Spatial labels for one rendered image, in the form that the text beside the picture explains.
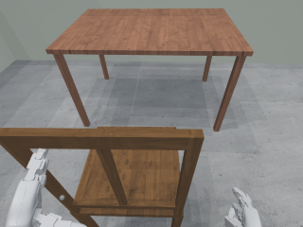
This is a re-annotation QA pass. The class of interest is table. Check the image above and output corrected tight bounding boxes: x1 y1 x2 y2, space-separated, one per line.
45 8 254 131

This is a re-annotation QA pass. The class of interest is left robot hand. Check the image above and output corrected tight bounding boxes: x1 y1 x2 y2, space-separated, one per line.
4 148 87 227

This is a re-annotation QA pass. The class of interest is chair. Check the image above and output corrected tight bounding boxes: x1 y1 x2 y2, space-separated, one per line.
0 126 205 227

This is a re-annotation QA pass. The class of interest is right robot hand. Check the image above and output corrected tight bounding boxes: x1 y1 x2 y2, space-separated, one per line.
224 186 262 227

